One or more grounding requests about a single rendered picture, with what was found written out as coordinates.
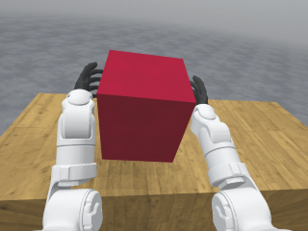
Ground pedestal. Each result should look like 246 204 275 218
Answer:
0 92 308 231

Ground robot left upper arm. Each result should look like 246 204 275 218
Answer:
34 189 103 231

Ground robot right upper arm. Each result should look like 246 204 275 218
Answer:
212 187 292 231

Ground robot left hand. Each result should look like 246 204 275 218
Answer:
74 62 104 98

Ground right robot forearm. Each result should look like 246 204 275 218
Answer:
190 104 271 221

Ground left robot forearm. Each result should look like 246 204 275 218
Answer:
42 89 97 226

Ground carton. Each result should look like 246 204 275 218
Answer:
96 49 196 163

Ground robot right hand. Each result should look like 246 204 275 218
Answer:
190 75 209 106

